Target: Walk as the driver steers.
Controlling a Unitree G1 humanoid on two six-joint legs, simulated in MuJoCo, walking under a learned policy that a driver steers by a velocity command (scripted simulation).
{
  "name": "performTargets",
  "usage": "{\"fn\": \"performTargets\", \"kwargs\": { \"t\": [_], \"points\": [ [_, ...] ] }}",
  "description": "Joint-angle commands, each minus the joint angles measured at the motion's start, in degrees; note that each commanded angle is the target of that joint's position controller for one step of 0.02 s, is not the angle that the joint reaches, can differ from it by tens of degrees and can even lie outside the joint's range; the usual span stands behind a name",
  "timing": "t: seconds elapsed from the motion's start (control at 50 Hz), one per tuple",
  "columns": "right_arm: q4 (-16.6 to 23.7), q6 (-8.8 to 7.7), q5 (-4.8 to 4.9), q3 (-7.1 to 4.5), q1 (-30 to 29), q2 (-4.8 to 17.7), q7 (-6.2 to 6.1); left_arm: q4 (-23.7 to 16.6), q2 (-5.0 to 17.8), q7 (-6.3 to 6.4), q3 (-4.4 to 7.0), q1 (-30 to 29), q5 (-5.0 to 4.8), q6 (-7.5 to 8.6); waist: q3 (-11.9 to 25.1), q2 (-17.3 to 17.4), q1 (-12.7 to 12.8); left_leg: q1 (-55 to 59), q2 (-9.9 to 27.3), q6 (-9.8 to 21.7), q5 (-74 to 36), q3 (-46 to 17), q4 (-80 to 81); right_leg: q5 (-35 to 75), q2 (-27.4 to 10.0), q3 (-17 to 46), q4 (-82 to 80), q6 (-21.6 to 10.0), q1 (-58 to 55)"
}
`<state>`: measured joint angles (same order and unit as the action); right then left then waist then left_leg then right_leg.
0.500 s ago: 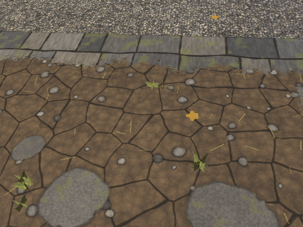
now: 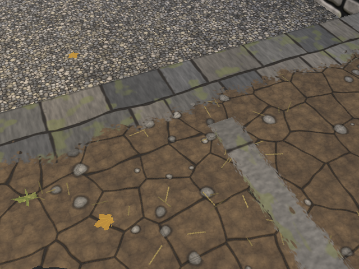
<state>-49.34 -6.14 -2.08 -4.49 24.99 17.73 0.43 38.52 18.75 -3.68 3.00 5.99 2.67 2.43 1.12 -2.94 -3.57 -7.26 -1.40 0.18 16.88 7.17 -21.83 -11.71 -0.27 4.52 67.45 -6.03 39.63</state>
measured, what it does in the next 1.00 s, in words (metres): walks ahead, turning left: right foot, then left foot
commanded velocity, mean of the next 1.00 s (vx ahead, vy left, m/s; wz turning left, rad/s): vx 0.96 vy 0.00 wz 0.62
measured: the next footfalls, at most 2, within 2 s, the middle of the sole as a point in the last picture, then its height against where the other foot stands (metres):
right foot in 0.20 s outside the picture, level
left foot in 0.66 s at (152, 203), level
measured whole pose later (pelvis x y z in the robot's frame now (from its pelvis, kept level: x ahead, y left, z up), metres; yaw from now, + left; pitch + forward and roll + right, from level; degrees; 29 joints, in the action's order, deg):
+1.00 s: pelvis +0.88 +0.12 -0.01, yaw +40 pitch +2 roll -1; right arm -48.3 -2.3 0.7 -4.2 26.3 17.2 0.2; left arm 33.1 14.3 -0.6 -1.9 -3.1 2.4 4.1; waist -3.8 -0.4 -7.2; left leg -0.2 -11.2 9.7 21.9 -12.5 -23.7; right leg 2.1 -3.9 5.1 37.3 1.8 41.1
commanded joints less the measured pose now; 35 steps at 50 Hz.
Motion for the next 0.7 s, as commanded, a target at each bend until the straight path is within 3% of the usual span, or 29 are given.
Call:
{"fn": "performTargets", "kwargs": {
  "t": [0.02, 0.06, 0.08, 0.12, 0.14, 0.16, 0.18, 0.2, 0.22, 0.24, 0.26, 0.28, 0.3, 0.34, 0.38, 0.44, 0.52, 0.56, 0.58, 0.6, 0.62, 0.64, 0.66, 0.68, 0.7],
  "points": [
    [3.1, -2.18, 0.54, 0.62, -4.3, 2.8, 0.59, -5.9, -0.2, -1.02, -1.60, -3.5, 0.05, 0.26, -8.1, 5.2, 5.0, -3.9, 14.9, 8.3, -5.6, -11.1, 18.4, 7.5, -2.9, 3.2, -9.6, 0.9, 6.3],
    [2.1, -2.15, 1.46, 0.85, -2.0, 3.2, 0.71, -7.4, -0.8, -2.11, -2.49, -9.2, -0.09, 0.85, -9.3, 3.3, 3.7, -8.5, 12.2, 7.3, -13.5, -4.8, 22.7, 13.1, -2.0, -4.6, -21.1, 0.2, -4.1],
    [1.3, -2.06, 1.95, 0.77, -0.5, 4.5, 0.85, -7.8, -1.7, -2.40, -2.97, -10.6, -0.21, 1.19, -9.4, 3.9, 3.4, -9.7, 12.7, 7.9, -17.8, -5.5, 24.4, 15.1, -2.4, -7.3, -24.2, -0.3, -9.7],
    [0.0, -1.63, 1.84, 0.39, 1.9, 7.6, 0.92, -7.4, -0.7, -1.76, -2.92, -11.7, -0.14, 1.53, -8.9, 3.9, 3.4, -2.1, 13.6, 8.4, -34.0, -5.0, 20.9, 12.8, -1.1, -9.0, -28.4, -1.0, -12.3],
    [-0.5, -1.35, 1.67, 0.13, 2.6, 9.7, 0.67, -6.9, 0.3, -1.02, -2.58, -10.6, 0.07, 1.69, -6.7, 5.4, 4.2, 2.7, 14.0, 8.2, -48.8, -4.6, 15.2, 8.4, 0.9, -9.5, -30.1, -1.1, -14.8],
    [-1.2, -0.87, 1.41, -0.09, 3.4, 11.6, 0.24, -5.6, 2.0, -0.10, -1.82, -5.7, 0.38, 1.87, -2.2, 7.3, 6.9, 5.7, 14.6, 7.6, -60.1, -4.6, 6.1, 3.6, 2.9, -9.3, -31.3, -1.4, -21.1],
    [-1.5, -0.16, 1.43, -0.25, 3.1, 12.6, -0.22, -2.2, 4.0, 0.93, -0.72, 5.2, 0.54, 2.11, 3.9, 8.3, 12.2, 3.6, 13.8, 6.9, -62.2, -4.4, -7.5, 2.0, 4.4, -8.7, -34.1, -1.6, -34.1],
    [-0.9, -0.01, 1.64, 0.09, 2.3, 11.5, -0.29, 0.9, 7.5, 2.17, 0.84, 15.5, 1.34, 2.29, 9.5, 8.4, 17.1, -7.4, 11.0, 6.3, -49.2, -4.4, -24.2, 0.3, -0.3, -4.4, -33.5, -1.7, -50.0],
    [1.6, -0.02, 1.77, 2.06, 5.6, 1.4, 0.41, 1.8, 13.4, 3.44, 2.27, 20.7, 2.86, 2.67, 18.2, -5.4, 13.6, -23.5, 4.2, 6.2, -2.3, -5.3, -47.4, -20.1, -18.4, 17.3, -36.1, -2.3, -64.5],
    [3.5, -0.03, 4.27, 1.91, 7.2, 1.3, 0.27, 1.1, 14.0, 3.34, 2.59, 21.5, 1.87, 2.39, 27.0, -10.6, 12.2, -31.1, 0.8, 6.8, 8.4, -11.5, -60.6, -27.7, -27.3, 40.9, -47.9, -3.9, -65.5],
    [4.3, 0.43, 3.73, 0.91, 0.6, 4.6, -0.06, 2.1, 10.1, 3.17, 2.16, 17.0, 1.03, 2.34, 16.4, -3.7, 10.8, -35.7, 4.1, 7.2, 1.1, -12.2, -61.3, -25.7, -23.5, 33.6, -49.8, -2.9, -57.3],
    [4.5, 0.50, 3.10, 1.35, -2.5, 3.1, 0.35, 2.6, 5.9, 3.04, 1.22, 13.3, 0.49, 2.85, 7.2, -1.1, 9.1, -36.3, 6.1, 6.8, -2.9, -11.5, -57.5, -17.7, -21.2, 24.3, -50.4, -2.6, -47.9],
    [3.8, 0.98, 2.64, 1.54, -3.1, 1.7, 0.80, 3.3, 4.0, 2.92, 0.94, 11.3, 0.52, 3.27, 3.3, -0.1, 7.0, -34.3, 7.7, 6.2, -3.9, -11.5, -55.1, -10.1, -18.9, 18.1, -52.0, -1.7, -41.5],
    [3.0, 3.15, 1.30, 1.53, -1.2, -0.2, 1.79, 4.8, 1.4, 3.11, 0.25, 10.9, -0.51, 4.05, 0.7, -2.8, 3.4, -30.8, 9.2, 5.2, -4.0, -11.2, -53.3, -4.5, -16.7, 9.0, -55.0, -0.7, -34.2],
    [4.7, 4.83, 0.92, 1.45, -5.7, -1.4, 2.40, 6.8, -0.5, 2.84, -0.06, 11.9, -1.84, 5.16, -3.0, -1.6, 2.3, -34.5, 10.4, 4.8, -5.2, -10.7, -51.9, 2.1, -15.7, 2.1, -57.6, 0.4, -33.2],
    [8.0, 5.39, 0.81, 2.08, -13.8, -2.3, 3.35, 8.5, -1.7, 2.88, -0.43, 12.2, -1.76, 6.00, -6.8, -1.5, 1.8, -36.9, 9.6, 4.8, -14.3, -7.1, -45.6, 14.4, -11.7, -10.4, -60.2, 2.2, -31.4],
    [10.7, 5.08, 1.02, 2.87, -21.7, -0.9, 4.62, 10.0, 1.0, 3.86, -0.20, 13.8, -1.69, 6.07, -9.4, 1.7, 1.9, -31.8, 5.7, 7.7, -22.7, 0.6, -28.3, 30.8, -8.8, -20.2, -61.8, 4.7, -34.5],
    [11.3, 4.88, 1.01, 2.96, -22.8, 0.3, 4.92, 10.3, 4.3, 4.78, 0.20, 15.5, -1.61, 5.74, -8.1, 0.5, 1.1, -25.0, 1.8, 9.6, -23.3, 4.5, -22.1, 52.3, -10.3, -21.8, -57.5, 5.6, -38.5],
    [10.6, 4.90, 1.11, 2.66, -20.3, 1.6, 4.75, 10.1, 6.4, 5.43, 0.65, 16.0, -1.45, 5.09, -5.6, -0.9, -0.6, -21.3, -0.5, 10.3, -21.1, 5.8, -21.2, 63.6, -11.2, -21.8, -52.4, 6.1, -41.7],
    [9.1, 5.02, 1.33, 2.11, -14.7, 3.4, 4.37, 9.4, 8.5, 6.06, 1.28, 14.8, -1.04, 4.13, -2.2, -2.7, -3.9, -15.6, -2.4, 11.0, -17.5, 5.9, -21.2, 72.4, -12.3, -21.4, -44.9, 6.2, -43.4],
    [6.6, 5.12, 1.35, 1.06, -5.1, 5.7, 3.89, 8.5, 10.3, 6.48, 1.88, 12.2, -0.63, 3.02, 2.6, -3.7, -9.0, -5.8, -3.8, 12.4, -13.8, 4.6, -21.8, 76.6, -13.6, -20.4, -32.9, 5.6, -42.1],
    [2.8, 5.13, 1.27, -0.57, 7.2, 8.4, 2.93, 7.2, 11.1, 6.34, 2.26, 9.3, -0.15, 1.95, 7.8, -2.5, -14.2, 7.2, -4.4, 14.3, -8.6, 1.0, -20.2, 71.2, -14.0, -18.4, -15.7, 4.4, -36.5],
    [1.2, 5.27, 1.91, -2.14, 9.9, 10.7, 1.46, 7.6, 8.9, 5.16, 2.09, 8.6, 0.02, 1.50, 6.6, 4.0, -13.8, 14.6, -2.8, 16.4, -4.3, -4.6, -15.6, 32.7, -6.5, -18.3, 6.8, 4.5, -26.3],
    [1.3, 5.89, 2.13, -2.69, 4.1, 14.1, 0.79, 4.7, -1.5, 4.30, -0.77, 9.2, 1.31, 2.56, 0.6, 17.6, -5.2, 17.9, 4.1, 18.9, -16.4, -19.4, -18.8, -16.9, 2.4, -14.2, 28.4, 5.8, -4.2],
    [4.5, 6.41, 1.14, -3.58, 0.8, 18.1, 0.56, -2.2, -0.1, 3.87, -1.36, 11.7, -0.59, 4.10, 12.5, 19.9, -1.5, 28.9, 13.1, 29.4, 1.2, -48.1, -1.6, -17.1, 3.8, -2.2, 32.8, 6.3, 9.7]
  ]
}}
Keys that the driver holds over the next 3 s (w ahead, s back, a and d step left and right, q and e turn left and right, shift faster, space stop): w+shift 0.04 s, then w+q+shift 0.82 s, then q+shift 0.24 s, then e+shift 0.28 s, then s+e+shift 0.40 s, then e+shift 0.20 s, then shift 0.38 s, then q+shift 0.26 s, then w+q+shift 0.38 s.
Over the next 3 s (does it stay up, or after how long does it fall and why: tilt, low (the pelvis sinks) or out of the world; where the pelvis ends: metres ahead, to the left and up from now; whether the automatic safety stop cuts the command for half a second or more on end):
stays up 0.92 0.17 -0.01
